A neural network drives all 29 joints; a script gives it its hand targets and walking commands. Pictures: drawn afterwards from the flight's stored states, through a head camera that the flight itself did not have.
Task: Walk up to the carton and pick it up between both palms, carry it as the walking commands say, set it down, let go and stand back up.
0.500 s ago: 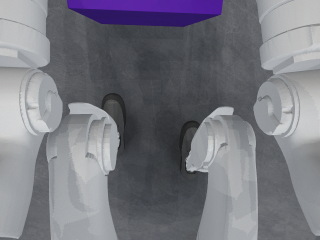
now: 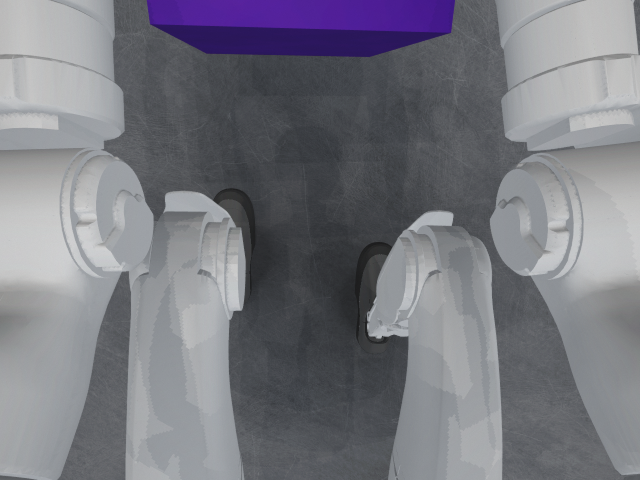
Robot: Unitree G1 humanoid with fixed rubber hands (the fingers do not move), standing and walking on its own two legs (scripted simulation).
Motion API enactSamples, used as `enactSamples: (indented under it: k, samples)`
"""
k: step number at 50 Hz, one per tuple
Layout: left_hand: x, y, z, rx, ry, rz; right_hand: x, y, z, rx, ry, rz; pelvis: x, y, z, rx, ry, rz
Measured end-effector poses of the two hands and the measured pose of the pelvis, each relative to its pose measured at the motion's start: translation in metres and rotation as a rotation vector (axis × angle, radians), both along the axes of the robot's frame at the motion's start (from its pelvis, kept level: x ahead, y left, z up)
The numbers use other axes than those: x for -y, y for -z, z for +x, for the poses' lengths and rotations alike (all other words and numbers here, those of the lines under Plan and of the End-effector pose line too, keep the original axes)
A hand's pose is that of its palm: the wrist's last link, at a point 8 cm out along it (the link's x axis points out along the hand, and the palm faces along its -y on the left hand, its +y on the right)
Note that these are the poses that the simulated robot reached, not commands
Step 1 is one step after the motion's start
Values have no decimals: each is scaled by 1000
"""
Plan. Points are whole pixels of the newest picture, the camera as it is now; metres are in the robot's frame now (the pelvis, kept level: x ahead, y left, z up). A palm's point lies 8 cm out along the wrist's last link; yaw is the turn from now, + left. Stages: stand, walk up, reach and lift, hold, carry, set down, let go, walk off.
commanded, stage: reach and lift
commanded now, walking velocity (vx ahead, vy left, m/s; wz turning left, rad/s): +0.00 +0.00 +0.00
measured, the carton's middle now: out of the picture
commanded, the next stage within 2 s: none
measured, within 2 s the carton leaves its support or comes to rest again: neither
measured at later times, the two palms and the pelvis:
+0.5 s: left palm out of the picture +0.56 +0.21 -0.03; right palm out of the picture +0.58 -0.08 -0.02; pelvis -0.02 +0.00 +0.04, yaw +0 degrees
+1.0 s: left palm out of the picture +0.53 +0.20 +0.05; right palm out of the picture +0.55 -0.09 +0.06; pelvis -0.03 +0.00 +0.10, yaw +0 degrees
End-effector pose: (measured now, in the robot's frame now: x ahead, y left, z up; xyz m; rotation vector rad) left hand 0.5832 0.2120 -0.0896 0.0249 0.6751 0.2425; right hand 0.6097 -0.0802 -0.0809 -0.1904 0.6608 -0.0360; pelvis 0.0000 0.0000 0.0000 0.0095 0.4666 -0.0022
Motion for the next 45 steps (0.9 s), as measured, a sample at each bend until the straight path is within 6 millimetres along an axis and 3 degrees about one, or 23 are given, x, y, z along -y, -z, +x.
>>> enactSamples:
  k: [45]
  samples:
    - [9,-119,-48,28,-11,-17,8,-118,-50,10,31,13,-1,-88,-26,110,1,-8]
